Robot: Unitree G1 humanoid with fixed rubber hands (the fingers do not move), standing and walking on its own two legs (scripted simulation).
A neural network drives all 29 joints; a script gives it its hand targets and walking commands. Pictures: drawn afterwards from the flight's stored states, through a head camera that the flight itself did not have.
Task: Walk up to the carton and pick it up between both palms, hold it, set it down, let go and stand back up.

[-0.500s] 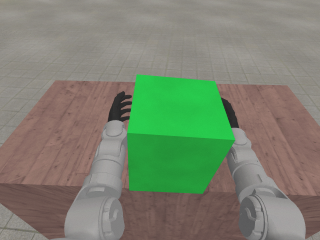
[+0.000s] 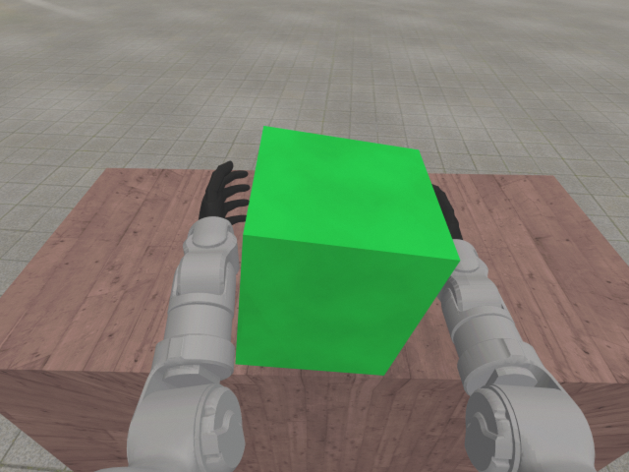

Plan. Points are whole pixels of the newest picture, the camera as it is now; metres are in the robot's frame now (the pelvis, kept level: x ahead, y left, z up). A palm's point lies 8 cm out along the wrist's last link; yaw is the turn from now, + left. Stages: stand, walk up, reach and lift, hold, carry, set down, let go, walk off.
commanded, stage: reach and lift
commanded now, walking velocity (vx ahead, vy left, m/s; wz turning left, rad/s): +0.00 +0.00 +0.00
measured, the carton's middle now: (326, 257) +0.38 +0.03 +0.11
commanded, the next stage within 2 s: hold in 1.50 s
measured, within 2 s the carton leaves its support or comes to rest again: neither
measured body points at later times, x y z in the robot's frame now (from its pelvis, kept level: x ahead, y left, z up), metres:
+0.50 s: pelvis -0.01 +0.00 +0.00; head -0.05 +0.01 +0.45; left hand +0.39 +0.17 +0.20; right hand +0.40 -0.13 +0.18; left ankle +0.01 +0.11 -0.75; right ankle +0.04 -0.10 -0.75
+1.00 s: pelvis -0.01 +0.00 +0.00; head -0.06 +0.01 +0.45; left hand +0.38 +0.17 +0.21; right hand +0.40 -0.13 +0.19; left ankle +0.01 +0.11 -0.75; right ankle +0.04 -0.10 -0.75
